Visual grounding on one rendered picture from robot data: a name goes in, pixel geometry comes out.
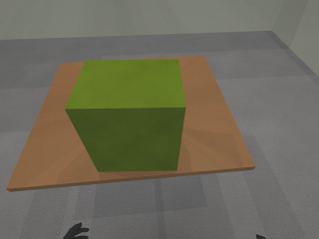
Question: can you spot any robot left hand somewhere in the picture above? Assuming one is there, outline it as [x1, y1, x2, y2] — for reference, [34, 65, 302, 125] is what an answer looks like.
[63, 223, 90, 239]

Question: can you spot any table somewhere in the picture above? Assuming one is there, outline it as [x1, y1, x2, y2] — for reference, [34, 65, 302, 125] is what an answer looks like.
[6, 56, 256, 192]

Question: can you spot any carton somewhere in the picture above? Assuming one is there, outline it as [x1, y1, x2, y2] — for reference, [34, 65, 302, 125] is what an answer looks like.
[65, 59, 186, 172]

